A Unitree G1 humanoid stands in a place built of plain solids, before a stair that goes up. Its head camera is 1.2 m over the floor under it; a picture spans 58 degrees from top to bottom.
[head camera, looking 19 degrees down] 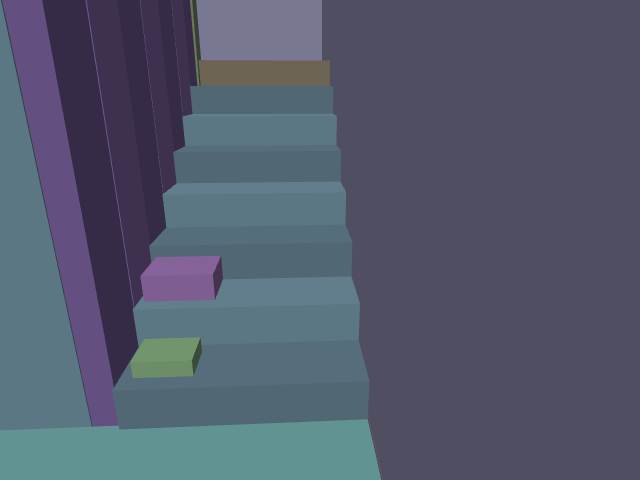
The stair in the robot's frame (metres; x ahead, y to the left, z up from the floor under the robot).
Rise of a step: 0.18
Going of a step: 0.28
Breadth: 0.94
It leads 3 degrees to the left of straight ahead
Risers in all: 8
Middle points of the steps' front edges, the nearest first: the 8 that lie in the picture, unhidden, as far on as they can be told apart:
1.33 0.28 0.18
1.61 0.30 0.35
1.90 0.32 0.53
2.18 0.33 0.70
2.46 0.35 0.88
2.75 0.36 1.06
3.03 0.38 1.23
3.31 0.40 1.41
